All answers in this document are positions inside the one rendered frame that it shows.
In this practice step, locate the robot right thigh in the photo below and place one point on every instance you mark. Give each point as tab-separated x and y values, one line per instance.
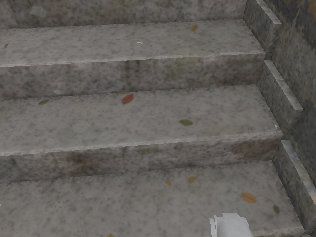
228	224

